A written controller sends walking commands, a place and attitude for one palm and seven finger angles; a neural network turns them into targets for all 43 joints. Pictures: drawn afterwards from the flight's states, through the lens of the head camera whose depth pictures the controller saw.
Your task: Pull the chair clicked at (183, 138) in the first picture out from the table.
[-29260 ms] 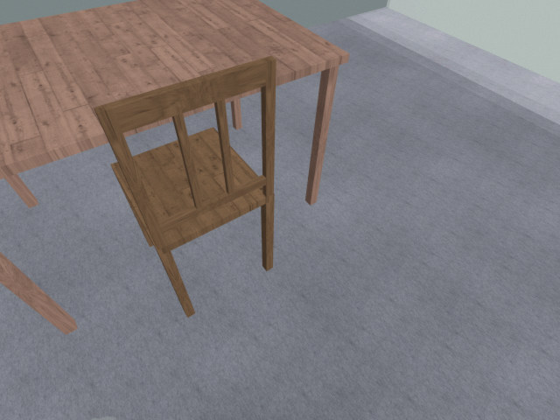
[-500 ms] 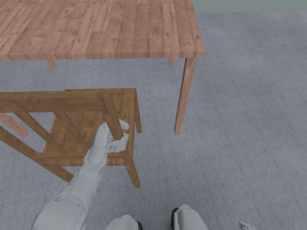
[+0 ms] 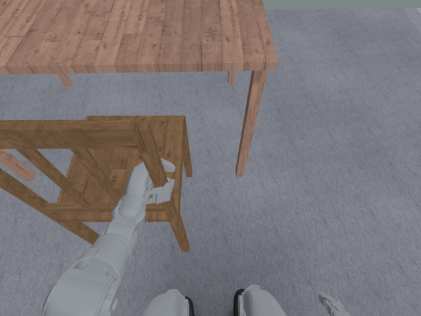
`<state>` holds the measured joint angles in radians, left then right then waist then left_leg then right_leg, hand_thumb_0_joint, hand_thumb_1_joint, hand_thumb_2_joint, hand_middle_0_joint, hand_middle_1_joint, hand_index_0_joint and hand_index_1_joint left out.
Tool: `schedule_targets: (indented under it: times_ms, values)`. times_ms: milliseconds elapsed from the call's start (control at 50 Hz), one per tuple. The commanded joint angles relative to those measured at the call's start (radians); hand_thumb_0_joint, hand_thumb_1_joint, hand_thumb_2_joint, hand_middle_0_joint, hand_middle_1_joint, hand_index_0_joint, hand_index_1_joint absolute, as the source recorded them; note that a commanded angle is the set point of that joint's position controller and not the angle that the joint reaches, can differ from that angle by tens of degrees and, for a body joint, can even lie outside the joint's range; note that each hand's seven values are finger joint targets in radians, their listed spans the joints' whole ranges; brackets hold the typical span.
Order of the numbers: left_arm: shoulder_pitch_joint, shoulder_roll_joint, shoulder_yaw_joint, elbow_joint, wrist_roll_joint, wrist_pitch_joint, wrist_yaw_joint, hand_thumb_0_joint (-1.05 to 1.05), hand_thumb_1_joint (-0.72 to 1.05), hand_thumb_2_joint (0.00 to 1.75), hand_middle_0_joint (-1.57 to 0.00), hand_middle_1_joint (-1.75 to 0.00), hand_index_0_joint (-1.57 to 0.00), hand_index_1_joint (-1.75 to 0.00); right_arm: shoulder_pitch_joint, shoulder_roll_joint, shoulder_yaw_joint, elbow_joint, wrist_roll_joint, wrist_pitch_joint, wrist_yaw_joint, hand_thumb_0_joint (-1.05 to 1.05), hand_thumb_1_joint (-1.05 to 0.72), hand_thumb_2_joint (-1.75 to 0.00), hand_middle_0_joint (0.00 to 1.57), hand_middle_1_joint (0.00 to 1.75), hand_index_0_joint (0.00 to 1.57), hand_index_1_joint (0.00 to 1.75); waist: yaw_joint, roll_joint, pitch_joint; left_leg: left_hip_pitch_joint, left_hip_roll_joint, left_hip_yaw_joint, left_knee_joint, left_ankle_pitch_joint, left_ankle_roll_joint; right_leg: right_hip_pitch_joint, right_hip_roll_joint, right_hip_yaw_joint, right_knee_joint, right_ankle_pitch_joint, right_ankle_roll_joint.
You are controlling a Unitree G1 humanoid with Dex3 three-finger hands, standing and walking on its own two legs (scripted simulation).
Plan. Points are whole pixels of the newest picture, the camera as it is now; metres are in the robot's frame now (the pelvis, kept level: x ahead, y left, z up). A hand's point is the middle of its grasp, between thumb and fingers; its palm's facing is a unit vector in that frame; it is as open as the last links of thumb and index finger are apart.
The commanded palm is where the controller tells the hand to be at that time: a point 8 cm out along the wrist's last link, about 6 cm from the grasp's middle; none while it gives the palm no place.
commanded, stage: step backward, pulling the chair out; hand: left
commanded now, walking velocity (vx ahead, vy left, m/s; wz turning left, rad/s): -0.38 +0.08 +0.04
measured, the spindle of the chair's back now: (61, 181) +0.39 +0.35 -0.06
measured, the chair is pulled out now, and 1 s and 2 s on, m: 0.19 0.29 0.50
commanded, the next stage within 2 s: stop walking, hand still on the chair in 1.88 s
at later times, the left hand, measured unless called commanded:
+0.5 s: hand (162, 211) +0.32 +0.11 -0.05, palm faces -0.06 -0.98 -0.17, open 6.0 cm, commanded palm +0.32 +0.16 -0.05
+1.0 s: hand (159, 246) +0.24 +0.11 -0.05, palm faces -0.08 -0.98 -0.18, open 6.0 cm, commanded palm +0.24 +0.16 -0.05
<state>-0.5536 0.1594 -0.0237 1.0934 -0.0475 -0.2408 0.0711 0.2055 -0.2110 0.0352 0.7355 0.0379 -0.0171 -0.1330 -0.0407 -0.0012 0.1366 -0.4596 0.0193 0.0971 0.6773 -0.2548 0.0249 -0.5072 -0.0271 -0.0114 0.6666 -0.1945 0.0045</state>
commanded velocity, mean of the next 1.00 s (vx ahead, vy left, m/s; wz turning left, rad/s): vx -0.38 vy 0.00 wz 0.04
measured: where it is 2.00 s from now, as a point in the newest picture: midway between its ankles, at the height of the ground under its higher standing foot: outside the picture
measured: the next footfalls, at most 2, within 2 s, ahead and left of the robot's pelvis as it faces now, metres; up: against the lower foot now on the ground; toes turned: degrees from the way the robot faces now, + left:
right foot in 0.40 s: +0.06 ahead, -0.13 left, +0.00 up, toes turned -4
left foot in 0.70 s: -0.04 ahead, +0.13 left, +0.00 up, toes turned -2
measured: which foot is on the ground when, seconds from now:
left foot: down 0.00-0.52, up 0.54-0.68, down 0.70-1.00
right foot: down 0.00-0.28, up 0.30-0.38, down 0.40-0.74, up 0.76-0.84, down 0.86-1.00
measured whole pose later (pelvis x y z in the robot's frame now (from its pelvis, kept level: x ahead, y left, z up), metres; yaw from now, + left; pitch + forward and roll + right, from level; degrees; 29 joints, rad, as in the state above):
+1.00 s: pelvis -0.13 +0.00 +0.01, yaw -1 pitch +2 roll -1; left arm -0.56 0.18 0.02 1.09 -0.05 -0.22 0.05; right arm 0.19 -0.22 0.03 0.74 0.03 -0.02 -0.11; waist -0.07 0.03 0.16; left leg -0.46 0.04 -0.04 0.71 -0.35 -0.04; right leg -0.45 0.00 -0.04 0.59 -0.18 -0.01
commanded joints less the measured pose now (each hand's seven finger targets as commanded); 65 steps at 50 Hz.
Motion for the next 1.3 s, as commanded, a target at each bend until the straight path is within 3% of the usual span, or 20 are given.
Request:
schedule_targets:
  times_ms: [0,60,140,220,300,400,500,580,640,680,740,800,900,960,1020,1060,1100,1180,1240,1280]
  values:
    - [-0.340,0.153,0.012,-0.206,0.027,-0.071,0.024,0.00,0.90,0.90,-0.50,-1.45,-0.50,-1.45,0.059,-0.151,-0.061,-0.082,0.007,-0.028,-0.021,0.00,-0.90,-0.90,0.20,0.30,0.20,0.30,-0.008,-0.041,-0.491,0.135,0.087,-0.131,-0.046,-0.008,-0.030,0.184,-0.186,0.213,-0.152,0.131,-0.062]
    - [-0.316,0.186,0.026,-0.180,0.021,-0.064,0.030,0.00,0.90,0.90,-0.50,-1.45,-0.50,-1.45,0.068,-0.150,-0.056,-0.066,0.012,-0.032,-0.015,0.00,-0.90,-0.90,0.20,0.30,0.20,0.30,-0.002,-0.125,-0.482,0.174,0.008,-0.122,0.079,-0.197,-0.046,0.149,-0.290,0.294,-0.325,0.006,-0.106]
    - [-0.327,0.163,0.019,-0.191,0.023,-0.043,0.026,0.00,0.90,0.90,-0.50,-1.45,-0.50,-1.45,0.064,-0.156,-0.038,-0.054,0.014,-0.037,-0.018,0.00,-0.90,-0.90,0.20,0.30,0.20,0.30,-0.019,-0.125,-0.497,0.205,0.012,-0.145,-0.060,-0.093,-0.039,0.239,-0.250,0.175,-0.259,0.239,-0.086]
    - [-0.382,0.113,-0.030,-0.213,0.013,-0.058,0.024,0.00,0.90,0.90,-0.50,-1.45,-0.50,-1.45,0.000,-0.182,-0.039,-0.096,0.026,-0.033,-0.024,0.00,-0.90,-0.90,0.20,0.30,0.20,0.30,0.003,0.159,-0.421,0.112,0.242,-0.293,-0.360,-0.084,0.053,0.175,-0.035,0.013,0.019,-0.179,-0.006]
    - [-0.387,0.112,-0.005,-0.213,0.015,-0.060,0.018,0.00,0.90,0.90,-0.50,-1.45,-0.50,-1.45,0.049,-0.167,-0.042,-0.077,0.002,-0.056,-0.024,0.00,-0.90,-0.90,0.20,0.30,0.20,0.30,0.005,0.141,-0.452,0.256,0.307,-0.318,-0.270,0.221,0.103,0.135,-0.020,0.029,0.098,-0.197,-0.012]
    - [-0.369,0.120,0.000,-0.182,0.035,-0.065,0.006,0.00,0.90,0.90,-0.50,-1.45,-0.50,-1.45,0.045,-0.174,-0.052,-0.061,-0.010,-0.073,-0.003,0.00,-0.90,-0.90,0.20,0.30,0.20,0.30,0.002,0.193,-0.395,0.200,0.245,-0.235,-0.201,0.232,0.052,0.212,-0.035,0.036,-0.069,-0.012,-0.018]
    - [-0.318,0.224,0.051,-0.170,0.027,-0.063,0.027,0.00,0.90,0.90,-0.50,-1.45,-0.50,-1.45,0.046,-0.146,-0.058,-0.055,0.007,-0.071,-0.010,0.00,-0.90,-0.90,0.20,0.30,0.20,0.30,0.003,-0.154,-0.422,0.185,0.010,-0.087,0.149,-0.184,-0.055,0.063,-0.303,0.339,-0.375,-0.254,-0.117]
    - [-0.289,0.209,0.073,-0.170,0.036,-0.024,0.026,0.00,0.90,0.90,-0.50,-1.45,-0.50,-1.45,0.030,-0.134,-0.031,-0.043,-0.003,-0.075,-0.003,0.00,-0.90,-0.90,0.20,0.30,0.20,0.30,0.018,-0.153,-0.449,0.041,-0.003,-0.193,0.212,-0.273,-0.058,0.326,-0.334,0.242,-0.259,0.338,-0.170]
    - [-0.285,0.195,0.062,-0.161,0.032,0.002,0.027,0.00,0.90,0.90,-0.50,-1.45,-0.50,-1.45,0.060,-0.165,-0.029,-0.015,-0.001,-0.071,-0.019,0.00,-0.90,-0.90,0.20,0.30,0.20,0.30,-0.002,-0.111,-0.444,0.142,0.016,-0.162,-0.165,-0.045,-0.055,0.366,-0.241,0.117,-0.132,0.517,-0.082]
    - [-0.346,0.151,0.021,-0.213,0.033,-0.006,0.021,0.00,0.90,0.90,-0.50,-1.45,-0.50,-1.45,0.056,-0.206,-0.054,-0.048,-0.006,-0.057,-0.021,0.00,-0.90,-0.90,0.20,0.30,0.20,0.30,0.006,0.062,-0.456,0.212,0.170,-0.283,-0.210,0.440,0.008,0.255,-0.087,0.024,-0.037,0.356,0.007]
    - [-0.426,0.077,-0.027,-0.294,0.031,-0.027,0.005,0.00,0.90,0.90,-0.50,-1.45,-0.50,-1.45,0.016,-0.150,-0.042,-0.096,-0.020,-0.041,-0.006,0.00,-0.90,-0.90,0.20,0.30,0.20,0.30,-0.001,0.276,-0.449,0.212,0.250,-0.302,-0.270,0.410,0.066,0.167,-0.030,0.005,0.146,-0.132,0.009]
    - [-0.343,0.099,0.011,-0.225,0.045,-0.040,0.008,0.00,0.90,0.90,-0.50,-1.45,-0.50,-1.45,0.077,-0.166,-0.064,-0.067,-0.023,-0.045,0.017,0.00,-0.90,-0.90,0.20,0.30,0.20,0.30,0.005,0.123,-0.461,0.372,0.254,-0.297,-0.104,0.771,0.070,0.178,-0.024,0.025,-0.031,0.047,-0.009]
    - [-0.320,0.196,0.048,-0.221,0.044,-0.055,0.008,0.00,0.90,0.90,-0.50,-1.45,-0.50,-1.45,0.063,-0.158,-0.076,-0.076,-0.003,-0.033,0.007,0.00,-0.90,-0.90,0.20,0.30,0.20,0.30,-0.015,-0.015,-0.588,0.184,0.073,-0.126,0.033,0.197,-0.064,0.413,-0.205,0.158,-0.150,0.625,-0.073]
    - [-0.267,0.199,0.056,-0.179,0.032,-0.024,-0.001,0.00,0.90,0.90,-0.50,-1.45,-0.50,-1.45,0.022,-0.146,-0.054,-0.088,0.001,-0.029,0.001,0.00,-0.90,-0.90,0.20,0.30,0.20,0.30,0.010,-0.125,-0.502,0.096,0.001,-0.167,0.156,-0.227,-0.063,0.325,-0.292,0.201,-0.260,0.380,-0.127]
    - [-0.269,0.151,0.029,-0.177,0.028,-0.007,-0.003,0.00,0.90,0.90,-0.50,-1.45,-0.50,-1.45,0.036,-0.149,-0.033,-0.069,-0.006,-0.036,-0.009,0.00,-0.90,-0.90,0.20,0.30,0.20,0.30,-0.014,-0.136,-0.433,0.189,0.018,-0.149,-0.093,-0.110,-0.046,0.258,-0.200,0.069,-0.236,0.266,-0.072]
    - [-0.315,0.135,0.001,-0.249,0.018,-0.029,-0.003,0.00,0.90,0.90,-0.50,-1.45,-0.50,-1.45,0.002,-0.183,-0.041,-0.096,-0.011,-0.032,-0.012,0.00,-0.90,-0.90,0.20,0.30,0.20,0.30,-0.011,0.152,-0.415,0.177,0.164,-0.282,-0.317,0.115,0.022,0.191,-0.042,-0.005,-0.050,-0.008,0.017]
    - [-0.362,0.096,-0.020,-0.294,0.015,-0.037,-0.004,0.00,0.90,0.90,-0.50,-1.45,-0.50,-1.45,-0.032,-0.151,-0.037,-0.134,-0.014,-0.028,0.001,0.00,-0.90,-0.90,0.20,0.30,0.20,0.30,0.004,0.279,-0.378,0.051,0.294,-0.429,-0.419,-0.097,0.103,0.200,0.017,0.009,0.182,-0.231,-0.002]
    - [-0.349,0.114,0.012,-0.224,0.035,-0.050,-0.002,0.00,0.90,0.90,-0.50,-1.45,-0.50,-1.45,0.069,-0.168,-0.064,-0.064,-0.021,-0.053,0.013,0.00,-0.90,-0.90,0.20,0.30,0.20,0.30,-0.009,0.120,-0.468,0.365,0.249,-0.316,-0.154,0.561,0.092,0.180,0.020,0.030,-0.083,-0.077,0.003]
    - [-0.358,0.132,0.000,-0.191,0.052,-0.053,-0.013,0.00,0.90,0.90,-0.50,-1.45,-0.50,-1.45,0.034,-0.160,-0.063,-0.064,-0.019,-0.057,0.019,0.00,-0.90,-0.90,0.20,0.30,0.20,0.30,-0.013,0.167,-0.403,0.209,0.166,-0.221,-0.153,0.370,0.020,0.258,-0.032,0.053,-0.151,0.132,-0.005]
    - [-0.343,0.205,0.045,-0.188,0.045,-0.061,-0.004,0.00,0.90,0.90,-0.50,-1.45,-0.50,-1.45,0.050,-0.159,-0.078,-0.061,-0.002,-0.065,0.015,0.00,-0.90,-0.90,0.20,0.30,0.20,0.30,-0.011,0.003,-0.448,0.173,0.081,-0.138,-0.078,0.111,-0.025,0.231,-0.108,0.140,-0.240,0.014,-0.026]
